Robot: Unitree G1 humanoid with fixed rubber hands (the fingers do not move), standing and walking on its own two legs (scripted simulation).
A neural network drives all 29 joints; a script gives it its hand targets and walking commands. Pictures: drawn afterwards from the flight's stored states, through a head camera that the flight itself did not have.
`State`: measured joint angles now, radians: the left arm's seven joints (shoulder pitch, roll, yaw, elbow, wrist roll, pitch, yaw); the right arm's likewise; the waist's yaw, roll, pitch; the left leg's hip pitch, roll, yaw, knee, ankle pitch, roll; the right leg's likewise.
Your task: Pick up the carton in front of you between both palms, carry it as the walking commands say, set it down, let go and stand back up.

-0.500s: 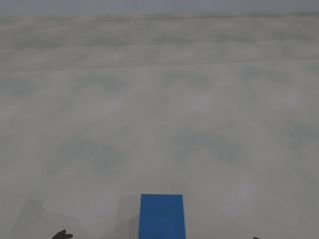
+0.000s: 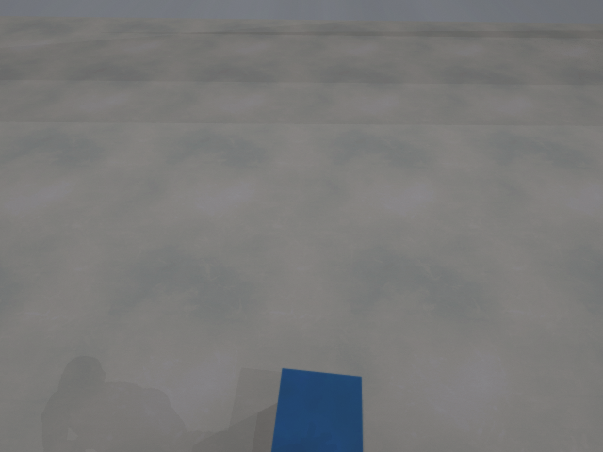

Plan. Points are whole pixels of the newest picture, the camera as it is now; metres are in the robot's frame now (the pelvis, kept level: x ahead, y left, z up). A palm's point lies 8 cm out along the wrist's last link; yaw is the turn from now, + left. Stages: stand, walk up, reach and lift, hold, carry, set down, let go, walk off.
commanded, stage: stand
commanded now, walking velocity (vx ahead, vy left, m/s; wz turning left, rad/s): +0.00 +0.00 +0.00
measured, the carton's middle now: (316, 427) +0.32 -0.04 -0.63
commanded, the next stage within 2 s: none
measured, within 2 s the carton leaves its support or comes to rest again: neither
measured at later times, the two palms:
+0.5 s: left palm out of the picture -0.04 +0.26 -0.12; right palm out of the picture +0.04 -0.25 -0.11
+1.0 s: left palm out of the picture -0.09 +0.23 -0.13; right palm out of the picture -0.02 -0.24 -0.12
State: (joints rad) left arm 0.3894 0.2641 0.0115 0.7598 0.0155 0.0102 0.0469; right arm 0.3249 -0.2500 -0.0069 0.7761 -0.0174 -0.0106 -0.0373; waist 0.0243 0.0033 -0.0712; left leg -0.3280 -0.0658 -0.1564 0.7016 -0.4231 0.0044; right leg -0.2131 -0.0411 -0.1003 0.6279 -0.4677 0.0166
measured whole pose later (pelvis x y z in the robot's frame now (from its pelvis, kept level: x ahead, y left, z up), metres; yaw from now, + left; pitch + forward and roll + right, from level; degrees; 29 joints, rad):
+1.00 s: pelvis -0.03 -0.01 +0.01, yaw +2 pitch +0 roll -1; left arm 0.40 0.20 -0.01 1.05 0.02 0.02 0.04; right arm 0.33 -0.17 0.02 1.02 -0.01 0.01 -0.05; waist 0.02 -0.01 0.00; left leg -0.26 -0.06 -0.18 0.59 -0.32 -0.01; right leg -0.13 -0.04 -0.14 0.52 -0.38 0.01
